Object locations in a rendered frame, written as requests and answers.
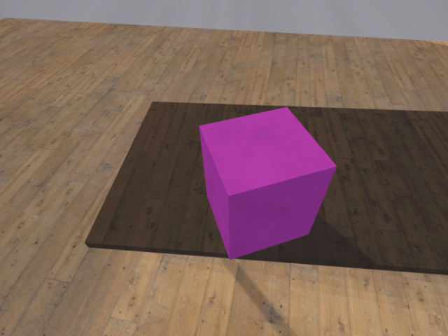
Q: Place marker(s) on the carton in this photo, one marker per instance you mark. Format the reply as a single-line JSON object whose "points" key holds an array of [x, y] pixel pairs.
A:
{"points": [[266, 178]]}

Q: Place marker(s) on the table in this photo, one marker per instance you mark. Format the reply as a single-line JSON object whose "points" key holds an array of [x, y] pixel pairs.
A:
{"points": [[386, 207]]}

